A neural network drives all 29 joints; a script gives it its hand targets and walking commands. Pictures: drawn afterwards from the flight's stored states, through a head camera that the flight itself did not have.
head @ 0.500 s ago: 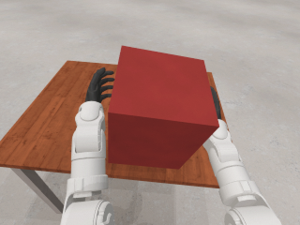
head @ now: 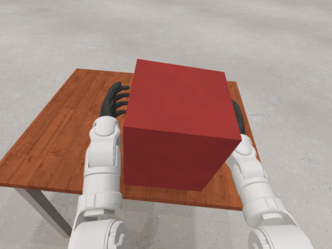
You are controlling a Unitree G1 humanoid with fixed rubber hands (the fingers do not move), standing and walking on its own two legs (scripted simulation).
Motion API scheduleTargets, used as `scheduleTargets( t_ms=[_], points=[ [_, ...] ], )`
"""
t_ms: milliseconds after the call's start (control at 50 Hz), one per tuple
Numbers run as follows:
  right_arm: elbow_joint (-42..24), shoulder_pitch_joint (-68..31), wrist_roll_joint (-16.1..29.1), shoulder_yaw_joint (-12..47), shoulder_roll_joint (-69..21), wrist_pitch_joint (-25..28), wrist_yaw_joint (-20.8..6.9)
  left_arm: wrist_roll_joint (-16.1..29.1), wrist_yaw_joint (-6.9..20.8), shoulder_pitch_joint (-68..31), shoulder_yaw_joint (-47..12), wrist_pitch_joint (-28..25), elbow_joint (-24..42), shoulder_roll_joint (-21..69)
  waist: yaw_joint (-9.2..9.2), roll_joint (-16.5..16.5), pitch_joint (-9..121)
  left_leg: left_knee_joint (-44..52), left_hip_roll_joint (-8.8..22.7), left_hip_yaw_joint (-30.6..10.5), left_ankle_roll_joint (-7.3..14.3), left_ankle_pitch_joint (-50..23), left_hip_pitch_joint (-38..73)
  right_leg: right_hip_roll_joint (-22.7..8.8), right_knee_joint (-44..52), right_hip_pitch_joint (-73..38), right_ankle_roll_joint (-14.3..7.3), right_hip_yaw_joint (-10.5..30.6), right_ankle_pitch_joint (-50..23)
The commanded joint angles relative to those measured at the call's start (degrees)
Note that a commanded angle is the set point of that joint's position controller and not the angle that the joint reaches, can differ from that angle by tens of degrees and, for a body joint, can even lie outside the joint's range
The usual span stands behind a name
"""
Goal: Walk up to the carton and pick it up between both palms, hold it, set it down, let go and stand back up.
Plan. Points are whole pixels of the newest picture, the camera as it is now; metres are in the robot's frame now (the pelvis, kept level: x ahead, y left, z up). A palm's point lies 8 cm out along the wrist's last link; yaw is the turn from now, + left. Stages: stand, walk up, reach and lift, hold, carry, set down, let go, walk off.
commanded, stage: set down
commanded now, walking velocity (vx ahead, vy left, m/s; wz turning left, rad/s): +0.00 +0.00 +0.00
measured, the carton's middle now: (172, 130) +0.38 +0.00 +0.11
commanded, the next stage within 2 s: none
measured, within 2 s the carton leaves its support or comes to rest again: rests again in 1.66 s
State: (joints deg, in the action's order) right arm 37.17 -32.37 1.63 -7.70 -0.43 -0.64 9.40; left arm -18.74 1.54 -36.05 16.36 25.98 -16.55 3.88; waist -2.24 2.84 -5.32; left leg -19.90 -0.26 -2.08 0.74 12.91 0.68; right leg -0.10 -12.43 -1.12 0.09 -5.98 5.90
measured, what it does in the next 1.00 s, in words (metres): stands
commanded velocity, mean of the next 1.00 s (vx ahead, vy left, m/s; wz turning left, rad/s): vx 0.00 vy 0.00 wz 0.00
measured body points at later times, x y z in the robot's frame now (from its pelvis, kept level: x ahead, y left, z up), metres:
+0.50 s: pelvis +0.00 +0.00 +0.00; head +0.00 +0.03 +0.45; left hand +0.41 +0.14 +0.12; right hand +0.38 -0.16 +0.09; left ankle -0.01 +0.10 -0.75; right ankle +0.02 -0.12 -0.75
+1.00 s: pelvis +0.01 +0.00 +0.00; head +0.02 +0.02 +0.45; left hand +0.42 +0.14 +0.09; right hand +0.39 -0.16 +0.07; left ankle -0.01 +0.10 -0.75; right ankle +0.02 -0.12 -0.75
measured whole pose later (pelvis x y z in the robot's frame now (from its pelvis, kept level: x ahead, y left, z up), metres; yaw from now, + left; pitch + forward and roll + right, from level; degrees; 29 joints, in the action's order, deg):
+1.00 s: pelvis +0.01 +0.00 +0.00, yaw -2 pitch -1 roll -2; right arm 49.2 -34.3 -8.2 -18.7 -2.8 6.8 7.1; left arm -17.1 -0.4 -38.6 20.2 8.2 -41.1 2.9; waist -0.3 1.7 -1.5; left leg -19.1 0.2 -0.7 0.6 12.5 -6.1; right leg 0.4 -10.8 5.7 0.0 -4.7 4.5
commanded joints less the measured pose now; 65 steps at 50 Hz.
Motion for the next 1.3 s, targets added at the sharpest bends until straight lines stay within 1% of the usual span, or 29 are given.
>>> scheduleTargets(
  t_ms=[0,20,60,120,140,160,240,280,300,340,440,480,520,600,640,700,780,800,840,920,960,1000,1040,1080,1100,1140,1160,1200,1280],
  points=[
    [-17.73,-45.96,-1.28,18.58,-23.91,7.62,-7.38,5.43,8.48,-28.67,-24.65,-3.9,0.58,29.38,-0.92,-2.84,26.93,1.54,-1.04,4.31,-4.26,-22.17,1.53,2.51,-2.17,-12.21,1.42,-2.77,-12.65],
    [-17.91,-47.08,-1.28,17.77,-24.22,8.11,-7.53,5.47,8.36,-30.65,-25.28,-4.6,1.42,29.4,-1.26,-3.54,27.66,1.77,-0.96,4.6,-4.17,-21.36,0.81,2.47,-1.77,-11.3,1.17,-2.78,-10.85],
    [-16.19,-47.09,-1.8,16.83,-24.49,8.84,-8.12,4.74,7.7,-30.19,-23.9,-5.59,-1.34,29.53,0.35,-4.21,26.14,2.27,-0.67,4.72,-4.22,-19.42,-0.14,2.12,-1.59,-11.08,0.74,-2.47,-8.73],
    [-14.07,-46.47,-3.8,15.93,-24.97,9.3,-8.43,4.26,7.89,-30.09,-22.05,-6.66,-3.65,29.08,0.15,-2.46,26.79,2.95,-0.88,5.2,-3.41,-17.4,-1.31,1.82,-1.41,-11.73,1.2,-2.58,-8.95],
    [-14.73,-45.59,-3.58,16.95,-25.65,9.48,-8.53,4.17,7.84,-28.99,-21.78,-7.15,-3.64,29.3,1.16,-2.46,27.49,2.64,-1.1,5.42,-3.2,-19.55,-0.99,1.81,-1.92,-13.13,1.45,-2.02,-11.79],
    [-13.54,-45.79,-3.82,15.68,-25.35,9.63,-8.55,4.67,7.7,-30.98,-22.9,-7.79,-3.02,29.57,-0.09,-3.71,29.11,2.36,-0.98,5.17,-3.7,-19.66,-0.83,2.03,-2.08,-12.92,1.37,-2.08,-12.62],
    [-13.45,-46.49,-3.68,16.86,-25.91,10.6,-8.53,5.02,7.05,-31.32,-23.4,-9.31,-4.03,30.12,0.9,-3.62,31.12,1.45,-1.26,5.19,-3.87,-22.69,-0.39,1.86,-2.56,-12.98,1.56,-1.72,-16.0],
    [-10.04,-44.23,-4.33,15.92,-26.65,10.19,-8.29,4.22,7.09,-30.6,-22.64,-9.65,-5.94,29.04,-0.56,-3.61,27.96,2.02,-0.9,5.25,-3.84,-20.46,-2.9,1.55,-2.57,-13.81,1.44,-1.49,-15.86],
    [-9.29,-43.1,-4.86,15.74,-26.04,9.76,-8.27,4.17,7.28,-29.57,-21.13,-9.75,-6.81,28.97,0.43,-2.34,27.55,2.7,-1.11,5.25,-3.54,-19.25,-3.48,1.34,-2.54,-14.5,1.84,-1.69,-15.9],
    [-9.91,-43.25,-5.81,15.9,-27.39,10.12,-8.41,3.87,7.58,-29.0,-19.86,-10.19,-8.17,29.66,0.69,-1.16,27.91,3.24,-1.21,5.36,-3.02,-19.52,-4.02,1.2,-2.96,-15.24,2.34,-1.44,-17.74],
    [-9.13,-44.27,-5.44,14.86,-27.08,10.48,-8.48,3.82,7.19,-30.26,-19.63,-12.13,-9.65,29.21,1.55,-2.57,29.63,2.64,-1.3,5.51,-3.3,-20.05,-4.77,1.41,-3.09,-15.37,2.25,-1.18,-19.5],
    [-10.15,-45.62,-5.58,14.76,-28.08,11.47,-8.7,5.49,6.31,-33.22,-22.62,-13.67,-6.88,30.76,0.47,-3.95,33.67,1.67,-0.74,5.43,-4.3,-22.56,-2.7,1.85,-3.59,-12.97,1.35,-1.87,-19.13],
    [-8.02,-44.34,-6.22,15.05,-29.23,11.74,-8.88,5.47,5.65,-32.27,-22.57,-14.74,-9.54,31.53,0.14,-4.46,34.15,0.67,-0.78,4.55,-4.47,-25.1,-0.32,1.9,-3.05,-11.06,1.29,-1.48,-19.51],
    [-4.49,-45.19,-8.61,10.41,-28.56,11.22,-9.97,4.43,5.73,-33.57,-18.86,-15.73,-16.03,30.51,1.31,-4.13,31.34,2.76,-0.43,5.28,-4.43,-16.67,-3.45,1.56,-1.58,-8.21,0.75,-1.54,-9.67],
    [-5.06,-46.33,-8.46,11.73,-30.86,11.34,-10.12,4.74,5.32,-34.63,-17.92,-16.92,-15.22,30.37,2.51,-2.65,33.81,2.07,-0.79,5.41,-3.54,-20.76,-3.99,1.71,-2.81,-10.89,1.32,-0.94,-15.94],
    [-0.68,-44.79,-9.88,8.41,-29.19,10.93,-10.24,4.47,5.45,-36.96,-17.62,-17.56,-17.05,30.17,0.41,-3.29,31.98,2.23,-0.69,5.47,-4.49,-20.51,-4.39,1.98,-2.62,-10.12,1.43,-1.55,-15.83],
    [-1.09,-43.63,-9.87,9.03,-30.06,11.91,-10.54,3.78,5.59,-32.69,-16.41,-18.89,-19.41,31.68,1.65,-3.93,32.79,1.2,-0.3,5.4,-5.05,-25.67,-2.15,2.08,-2.53,-10.1,1.24,-1.15,-19.41],
    [-0.31,-44.43,-10.5,7.98,-29.15,11.78,-10.29,4.26,5.76,-35.21,-16.82,-19.06,-19.42,30.82,0.27,-3.62,32.16,1.31,-0.43,5.44,-4.72,-23.66,-3.52,1.98,-2.45,-10.42,1.16,-1.15,-18.93],
    [-0.16,-44.25,-10.43,8.6,-30.68,11.37,-10.12,4.07,6.07,-33.83,-15.3,-19.05,-20.64,30.77,1.29,-2.12,30.87,2.06,-0.48,5.56,-4.45,-21.98,-4.76,1.98,-2.83,-11.21,1.25,-1.18,-18.07],
    [-1.2,-43.26,-10.89,9.14,-31.0,12.91,-10.91,3.57,5.11,-33.71,-16.34,-20.78,-19.12,31.87,1.51,-4.16,37.16,0.35,-0.52,5.96,-5.37,-27.13,-3.87,2.0,-3.9,-11.54,1.14,-1.08,-22.03],
    [-0.28,-43.92,-11.26,8.35,-30.36,13.1,-11.14,3.97,4.63,-35.26,-16.94,-21.37,-19.33,31.57,1.32,-5.48,36.43,0.63,-0.31,5.62,-5.6,-25.89,-3.85,2.04,-3.39,-9.98,0.53,-1.29,-19.84],
    [0.82,-43.62,-11.53,8.35,-31.37,12.91,-11.07,4.04,4.71,-35.38,-16.22,-21.88,-21.02,30.97,1.72,-3.64,34.65,0.66,-0.23,5.47,-5.14,-24.28,-4.58,1.96,-3.23,-9.94,0.7,-0.99,-18.79],
    [1.62,-43.33,-12.03,7.25,-32.01,12.8,-11.14,4.04,4.82,-36.73,-16.21,-22.81,-19.42,31.07,1.21,-3.94,34.39,1.85,-0.28,5.65,-4.88,-21.93,-6.3,1.55,-3.18,-10.57,0.55,-0.4,-17.67],
    [1.27,-42.71,-12.19,7.76,-31.93,13.57,-11.44,4.06,4.48,-35.14,-16.7,-23.42,-20.29,32.41,1.55,-5.19,35.81,0.99,-0.04,5.65,-5.04,-24.89,-5.15,1.65,-3.69,-10.07,0.35,-0.49,-19.4],
    [2.42,-41.0,-12.46,7.35,-31.75,13.85,-11.43,3.67,4.28,-34.43,-16.39,-23.7,-20.44,32.59,0.73,-5.62,35.18,0.81,0.14,5.48,-5.58,-25.83,-3.9,1.73,-3.43,-9.08,0.06,-0.66,-18.1],
    [2.14,-41.32,-13.4,7.2,-31.76,14.28,-11.27,3.41,4.05,-34.39,-16.24,-24.38,-21.37,32.02,1.5,-4.6,36.16,0.87,0.06,5.57,-5.1,-25.32,-4.44,1.78,-3.24,-8.89,0.53,-0.57,-19.28],
    [2.65,-40.91,-13.49,7.33,-32.05,13.72,-11.2,2.78,4.31,-33.54,-14.37,-24.18,-23.17,30.3,1.8,-2.31,32.92,1.24,-0.09,5.75,-4.29,-24.1,-7.23,1.69,-3.38,-11.05,0.94,-0.15,-19.64],
    [0.03,-42.69,-13.04,7.52,-32.33,14.26,-11.19,3.8,4.65,-35.19,-15.23,-24.62,-21.94,31.33,1.37,-2.45,35.06,2.05,-0.27,5.94,-4.21,-22.44,-7.97,1.65,-4.03,-11.55,1.42,-0.52,-20.53],
    [2.57,-39.34,-15.38,7.12,-33.04,14.9,-11.27,2.98,4.49,-34.17,-14.01,-26.19,-22.58,31.01,1.32,-2.88,35.82,1.81,-0.22,5.26,-4.24,-23.12,-7.44,1.16,-4.32,-12.37,1.05,-0.1,-22.5]
  ],
)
